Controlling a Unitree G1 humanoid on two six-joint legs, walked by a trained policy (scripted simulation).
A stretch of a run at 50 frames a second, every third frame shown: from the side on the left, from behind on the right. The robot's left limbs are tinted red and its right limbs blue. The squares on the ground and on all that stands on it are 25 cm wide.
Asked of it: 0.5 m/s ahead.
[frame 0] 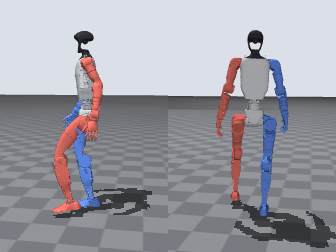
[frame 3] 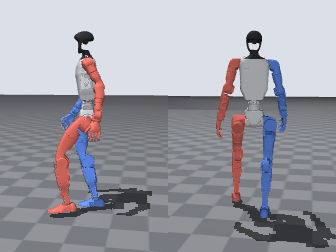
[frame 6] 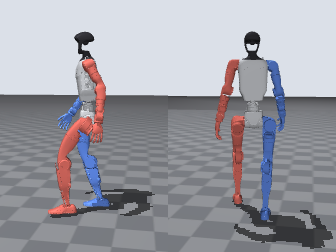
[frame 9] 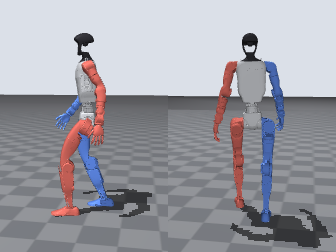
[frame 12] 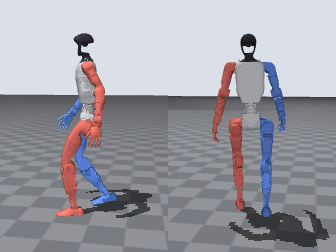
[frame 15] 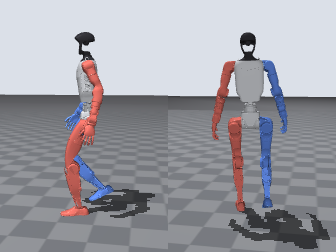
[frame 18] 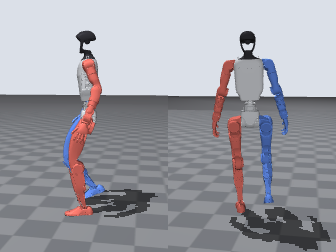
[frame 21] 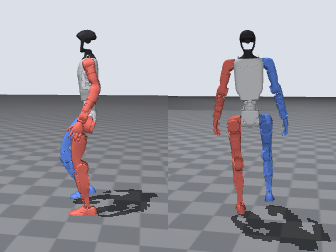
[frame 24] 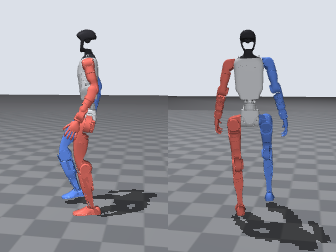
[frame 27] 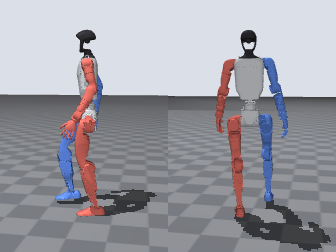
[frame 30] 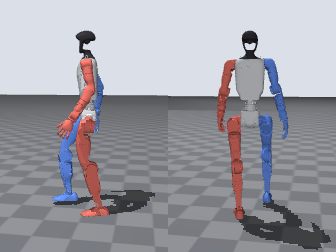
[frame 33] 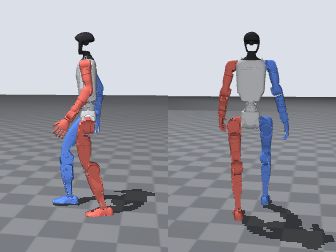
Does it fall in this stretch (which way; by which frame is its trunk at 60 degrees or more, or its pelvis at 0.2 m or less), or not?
no
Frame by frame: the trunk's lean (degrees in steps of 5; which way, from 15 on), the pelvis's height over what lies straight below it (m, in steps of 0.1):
0: 5, 0.8
3: 5, 0.8
6: 5, 0.8
9: 5, 0.8
12: 5, 0.8
15: 5, 0.8
18: 5, 0.8
21: 5, 0.8
24: 5, 0.8
27: 5, 0.8
30: 5, 0.8
33: 5, 0.8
